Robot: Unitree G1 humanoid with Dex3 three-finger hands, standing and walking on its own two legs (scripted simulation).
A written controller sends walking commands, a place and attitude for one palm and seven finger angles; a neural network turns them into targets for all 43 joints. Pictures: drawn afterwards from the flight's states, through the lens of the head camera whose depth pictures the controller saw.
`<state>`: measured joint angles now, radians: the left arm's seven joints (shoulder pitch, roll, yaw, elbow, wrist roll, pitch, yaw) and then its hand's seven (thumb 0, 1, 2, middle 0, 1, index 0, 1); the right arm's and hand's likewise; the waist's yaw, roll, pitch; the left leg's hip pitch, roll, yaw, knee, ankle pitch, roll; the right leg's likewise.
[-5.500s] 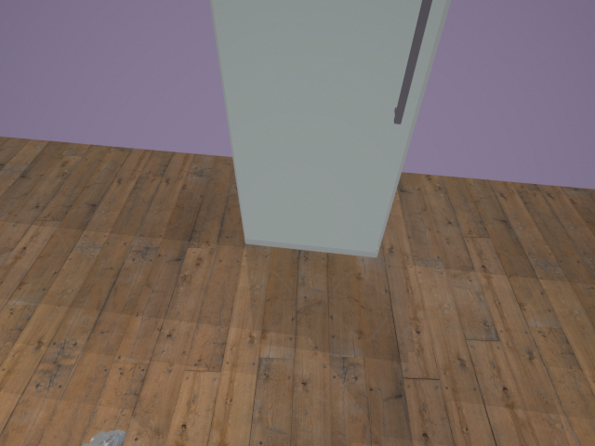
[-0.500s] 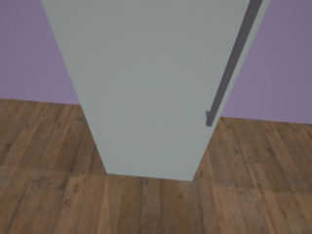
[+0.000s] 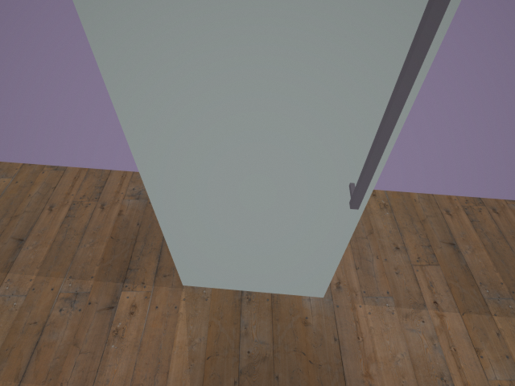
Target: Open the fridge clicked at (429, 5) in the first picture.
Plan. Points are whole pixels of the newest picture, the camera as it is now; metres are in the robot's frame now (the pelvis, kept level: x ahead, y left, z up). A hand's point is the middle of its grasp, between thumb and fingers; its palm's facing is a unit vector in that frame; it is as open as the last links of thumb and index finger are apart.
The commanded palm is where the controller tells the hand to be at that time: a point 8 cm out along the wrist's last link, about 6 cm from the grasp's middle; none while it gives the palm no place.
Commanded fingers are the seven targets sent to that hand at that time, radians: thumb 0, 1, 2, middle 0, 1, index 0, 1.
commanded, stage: look again from close up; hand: right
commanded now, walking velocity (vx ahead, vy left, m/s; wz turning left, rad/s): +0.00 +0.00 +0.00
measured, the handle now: (388, 107) +0.50 -0.18 +0.19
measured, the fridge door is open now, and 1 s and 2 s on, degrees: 0 0 0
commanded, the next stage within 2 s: raise the hand to about handle height in 0.50 s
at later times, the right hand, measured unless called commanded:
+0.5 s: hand out of the picture +0.01 -0.17 -0.17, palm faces +0.03 +0.97 -0.22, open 7.3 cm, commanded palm none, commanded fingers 0.00 -0.90 -0.90 0.20 0.30 0.20 0.30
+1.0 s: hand out of the picture +0.14 -0.18 -0.04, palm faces +0.06 +1.00 +0.00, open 8.4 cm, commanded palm +0.12 -0.24 -0.01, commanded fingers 0.00 -0.41 -0.69 0.23 0.62 0.23 0.62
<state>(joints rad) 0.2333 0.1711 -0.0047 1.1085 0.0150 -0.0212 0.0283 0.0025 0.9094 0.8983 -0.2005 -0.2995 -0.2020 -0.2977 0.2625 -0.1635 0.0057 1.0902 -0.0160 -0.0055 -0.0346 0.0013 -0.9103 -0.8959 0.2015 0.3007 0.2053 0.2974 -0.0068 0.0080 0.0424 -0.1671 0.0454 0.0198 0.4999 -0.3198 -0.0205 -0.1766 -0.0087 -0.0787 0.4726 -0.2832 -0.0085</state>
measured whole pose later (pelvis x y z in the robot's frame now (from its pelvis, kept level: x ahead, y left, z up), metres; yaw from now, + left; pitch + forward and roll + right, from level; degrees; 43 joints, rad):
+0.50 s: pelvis +0.00 +0.01 +0.00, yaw +0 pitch -1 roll -1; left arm 0.22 0.18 0.00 1.13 0.02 -0.02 0.03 0.00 0.91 0.90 -0.20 -0.30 -0.20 -0.30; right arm 0.25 -0.19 0.00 1.09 -0.01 -0.01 -0.03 0.00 -0.91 -0.90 0.20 0.30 0.20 0.30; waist -0.01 0.01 0.04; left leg -0.16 0.03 0.04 0.47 -0.30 0.00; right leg -0.17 -0.03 -0.06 0.44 -0.26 0.01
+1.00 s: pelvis -0.05 +0.03 -0.08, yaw -2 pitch +10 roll -1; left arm 0.16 0.27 0.08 0.53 -0.02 -0.30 0.01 0.01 0.91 0.90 -0.20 -0.30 -0.20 -0.30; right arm 0.41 -0.21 -0.20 0.06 0.30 -0.38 0.33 0.00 -0.63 -0.78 0.22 0.48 0.23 0.47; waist -0.02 0.03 -0.11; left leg -0.75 0.04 0.05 1.12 -0.54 0.02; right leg -0.77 -0.04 -0.03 1.09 -0.48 0.03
